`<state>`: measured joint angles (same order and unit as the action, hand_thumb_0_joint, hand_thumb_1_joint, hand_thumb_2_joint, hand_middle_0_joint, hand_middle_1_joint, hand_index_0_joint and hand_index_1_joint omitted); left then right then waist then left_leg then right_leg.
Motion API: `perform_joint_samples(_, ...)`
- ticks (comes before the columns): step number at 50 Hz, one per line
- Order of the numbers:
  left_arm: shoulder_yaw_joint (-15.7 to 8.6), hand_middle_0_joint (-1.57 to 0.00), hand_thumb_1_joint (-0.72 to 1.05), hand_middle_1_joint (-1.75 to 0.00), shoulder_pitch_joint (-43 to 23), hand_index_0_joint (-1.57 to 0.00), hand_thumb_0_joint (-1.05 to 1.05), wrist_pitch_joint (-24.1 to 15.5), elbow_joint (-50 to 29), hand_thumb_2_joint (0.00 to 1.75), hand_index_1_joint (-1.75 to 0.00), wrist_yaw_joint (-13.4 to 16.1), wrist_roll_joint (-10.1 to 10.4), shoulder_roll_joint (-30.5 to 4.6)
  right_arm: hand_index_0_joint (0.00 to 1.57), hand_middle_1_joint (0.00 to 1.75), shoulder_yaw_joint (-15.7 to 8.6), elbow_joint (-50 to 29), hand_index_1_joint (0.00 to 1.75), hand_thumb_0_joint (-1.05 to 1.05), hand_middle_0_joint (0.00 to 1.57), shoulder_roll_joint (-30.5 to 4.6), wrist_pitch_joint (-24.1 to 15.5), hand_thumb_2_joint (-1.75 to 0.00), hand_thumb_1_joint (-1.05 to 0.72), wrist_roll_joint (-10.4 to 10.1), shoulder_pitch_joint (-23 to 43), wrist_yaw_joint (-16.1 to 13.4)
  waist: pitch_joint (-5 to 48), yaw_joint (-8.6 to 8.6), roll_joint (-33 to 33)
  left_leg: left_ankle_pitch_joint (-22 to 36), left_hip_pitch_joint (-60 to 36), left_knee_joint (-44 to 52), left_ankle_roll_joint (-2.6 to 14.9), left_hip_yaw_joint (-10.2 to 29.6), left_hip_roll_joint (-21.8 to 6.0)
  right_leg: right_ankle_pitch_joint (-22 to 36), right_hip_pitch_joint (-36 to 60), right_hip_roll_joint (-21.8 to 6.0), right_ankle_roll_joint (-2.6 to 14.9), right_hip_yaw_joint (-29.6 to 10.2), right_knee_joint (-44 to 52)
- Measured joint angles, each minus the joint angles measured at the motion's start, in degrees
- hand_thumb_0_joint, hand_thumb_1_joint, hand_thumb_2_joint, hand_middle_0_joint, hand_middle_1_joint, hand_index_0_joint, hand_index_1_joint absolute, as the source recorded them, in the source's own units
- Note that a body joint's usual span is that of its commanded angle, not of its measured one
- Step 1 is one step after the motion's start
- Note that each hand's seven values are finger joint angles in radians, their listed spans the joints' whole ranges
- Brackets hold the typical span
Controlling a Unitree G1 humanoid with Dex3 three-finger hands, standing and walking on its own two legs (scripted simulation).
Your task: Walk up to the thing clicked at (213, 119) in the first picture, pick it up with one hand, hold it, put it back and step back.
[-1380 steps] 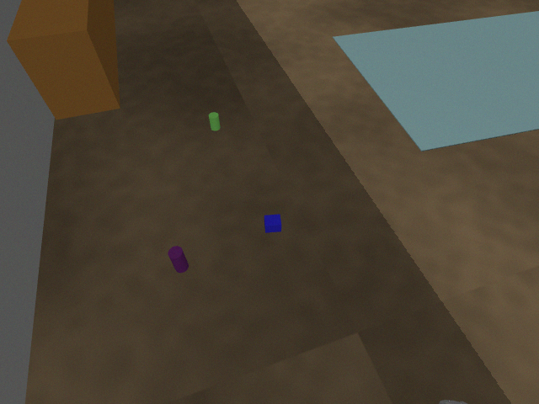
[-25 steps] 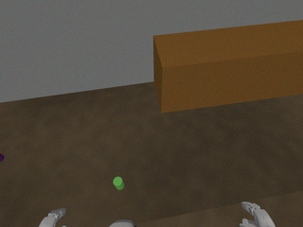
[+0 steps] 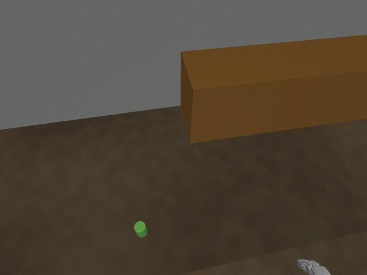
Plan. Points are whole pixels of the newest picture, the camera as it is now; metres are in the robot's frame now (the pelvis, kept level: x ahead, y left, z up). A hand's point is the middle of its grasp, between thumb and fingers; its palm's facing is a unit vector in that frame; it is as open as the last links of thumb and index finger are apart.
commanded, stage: stand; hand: left
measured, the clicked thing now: (140, 229) +0.41 +0.22 -0.74
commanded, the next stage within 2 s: walk up in 1.26 s
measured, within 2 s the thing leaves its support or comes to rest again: neither
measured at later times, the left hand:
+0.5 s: hand out of the picture +0.04 +0.26 -0.16, palm faces -0.02 -0.94 -0.33, open 7.4 cm
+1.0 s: hand out of the picture +0.06 +0.26 -0.16, palm faces -0.03 -0.94 -0.34, open 7.4 cm
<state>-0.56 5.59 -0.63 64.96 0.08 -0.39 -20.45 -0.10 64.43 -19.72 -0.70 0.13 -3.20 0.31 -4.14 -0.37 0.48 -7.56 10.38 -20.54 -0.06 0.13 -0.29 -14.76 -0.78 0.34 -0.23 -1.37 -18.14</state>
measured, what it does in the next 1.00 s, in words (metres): stands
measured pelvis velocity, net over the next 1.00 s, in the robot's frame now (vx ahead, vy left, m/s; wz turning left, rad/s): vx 0.00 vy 0.01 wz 0.01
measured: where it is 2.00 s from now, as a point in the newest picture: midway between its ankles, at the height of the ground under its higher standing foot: outside the picture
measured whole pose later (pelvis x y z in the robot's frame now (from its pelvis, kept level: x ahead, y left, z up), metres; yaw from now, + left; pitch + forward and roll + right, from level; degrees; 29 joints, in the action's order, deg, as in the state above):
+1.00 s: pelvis +0.00 +0.01 +0.00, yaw +0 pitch -2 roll +0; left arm -0.1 8.0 -0.7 64.5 0.1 -0.7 -20.2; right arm 0.0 65.7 -19.8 -0.7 0.1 -5.0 0.6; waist -3.1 -0.6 0.5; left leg -7.0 11.2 -20.0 0.5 0.3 0.5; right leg -14.6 -1.6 -0.4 -0.8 -1.1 -18.0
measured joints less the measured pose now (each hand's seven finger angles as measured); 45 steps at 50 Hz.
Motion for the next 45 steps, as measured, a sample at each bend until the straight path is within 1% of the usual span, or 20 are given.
perform_joint_samples(18,-0.14,-0.21,0.91,-0.3,1.94,-0.2,0.01,0.13,1.08,0.89,-0.3,-0.27,-0.23,0.41,0.2,0.3,-0.26,1.43,0.3,0.0,0.2,0.26,-0.14,-0.89,-0.91,0.21,-1.59,0.29,0.82,-0.06,-0.18,1.58,0.33,1.35,0.57,0.01,0.65,0.87,-0.79,-0.65,-0.57,0.1,0.17)
perform_joint_samples(45,0.34,-0.21,0.91,-0.3,2.72,-0.2,0.01,0.03,-0.17,0.89,-0.3,-0.06,-0.37,0.23,0.2,0.3,0.07,1.37,0.3,0.0,0.2,-0.07,-0.08,-0.89,-0.91,0.05,-2.1,0.31,1.11,-0.31,-0.01,0.91,0.88,0.8,0.62,0.1,0.85,0.28,-1.14,-0.83,-0.6,0.22,-0.08)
